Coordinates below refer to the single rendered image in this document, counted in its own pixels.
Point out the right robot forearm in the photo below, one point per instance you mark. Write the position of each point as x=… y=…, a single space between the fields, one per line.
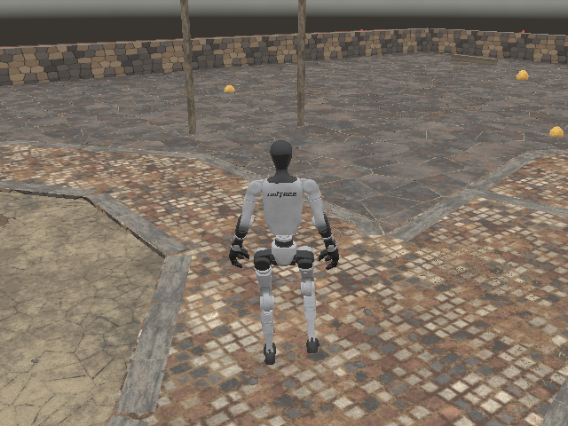
x=327 y=236

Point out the right robot upper arm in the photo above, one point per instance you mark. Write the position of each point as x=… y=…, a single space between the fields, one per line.
x=309 y=186

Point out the left robot forearm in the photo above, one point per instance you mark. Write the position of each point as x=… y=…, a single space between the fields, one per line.
x=239 y=236

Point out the left robot hand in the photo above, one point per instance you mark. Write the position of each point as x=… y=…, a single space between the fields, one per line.
x=240 y=254

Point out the right robot shin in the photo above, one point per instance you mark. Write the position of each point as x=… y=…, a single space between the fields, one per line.
x=310 y=312

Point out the right robot hand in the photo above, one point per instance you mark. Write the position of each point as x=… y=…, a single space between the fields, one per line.
x=331 y=255

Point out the left robot upper arm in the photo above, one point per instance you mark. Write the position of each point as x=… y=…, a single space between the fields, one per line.
x=254 y=188

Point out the robot left foot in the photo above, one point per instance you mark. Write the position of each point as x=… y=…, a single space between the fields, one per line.
x=270 y=357

